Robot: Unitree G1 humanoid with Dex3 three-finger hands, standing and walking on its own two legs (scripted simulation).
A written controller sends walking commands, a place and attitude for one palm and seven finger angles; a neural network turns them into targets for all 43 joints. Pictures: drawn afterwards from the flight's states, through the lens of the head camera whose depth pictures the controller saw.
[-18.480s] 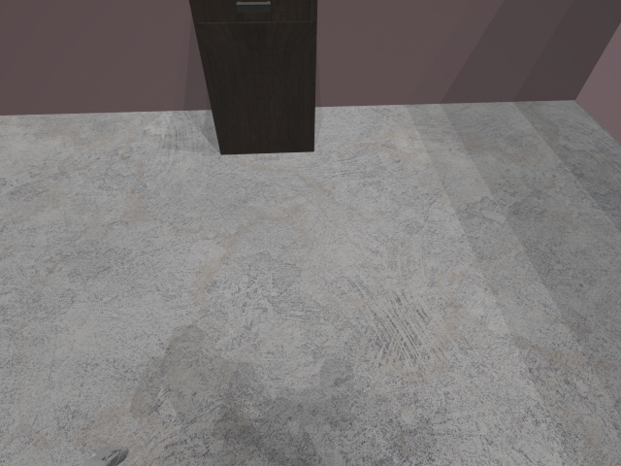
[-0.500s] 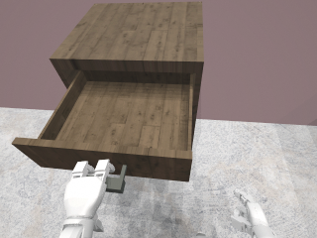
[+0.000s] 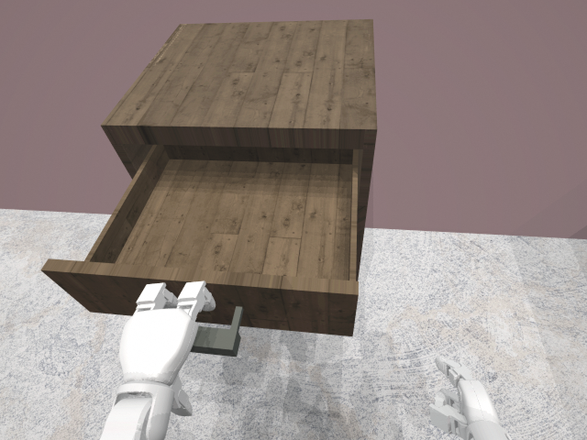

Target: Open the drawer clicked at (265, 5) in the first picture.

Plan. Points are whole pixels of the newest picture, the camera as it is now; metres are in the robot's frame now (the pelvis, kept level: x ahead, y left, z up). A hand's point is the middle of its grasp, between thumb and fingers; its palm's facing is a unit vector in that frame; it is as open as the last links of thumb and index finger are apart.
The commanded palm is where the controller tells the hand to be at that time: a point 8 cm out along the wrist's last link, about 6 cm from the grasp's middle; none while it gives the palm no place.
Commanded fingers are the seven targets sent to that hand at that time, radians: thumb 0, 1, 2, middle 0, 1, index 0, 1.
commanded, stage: lift the hand off the handle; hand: left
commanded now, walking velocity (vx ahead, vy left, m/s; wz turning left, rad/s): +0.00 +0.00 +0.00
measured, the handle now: (197, 324) +0.27 +0.18 -0.01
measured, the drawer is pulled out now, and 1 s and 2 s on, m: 0.28 0.28 0.28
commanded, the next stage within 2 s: draw the hand back to the body in 0.94 s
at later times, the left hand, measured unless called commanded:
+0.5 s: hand (165, 315) +0.24 +0.18 +0.09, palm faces +0.13 -0.16 -0.98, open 13.8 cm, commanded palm +0.19 +0.18 +0.15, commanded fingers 0.00 -0.50 0.30 -0.30 -1.20 -0.30 -1.20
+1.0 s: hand (148, 297) +0.23 +0.18 +0.14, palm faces +0.14 -0.17 -0.98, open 13.9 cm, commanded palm +0.19 +0.18 +0.19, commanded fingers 0.00 -0.50 0.30 -0.30 -1.20 -0.30 -1.20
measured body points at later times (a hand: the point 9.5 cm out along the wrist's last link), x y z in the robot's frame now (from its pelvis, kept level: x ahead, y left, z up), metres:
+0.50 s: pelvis +0.02 +0.00 +0.02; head +0.02 -0.04 +0.47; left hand +0.22 +0.19 +0.14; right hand +0.25 -0.18 -0.08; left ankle -0.03 +0.12 -0.71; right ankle +0.04 -0.11 -0.71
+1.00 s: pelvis +0.01 +0.00 +0.03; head +0.00 -0.05 +0.48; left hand +0.22 +0.19 +0.19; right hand +0.25 -0.19 -0.06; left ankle -0.03 +0.12 -0.71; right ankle +0.04 -0.11 -0.71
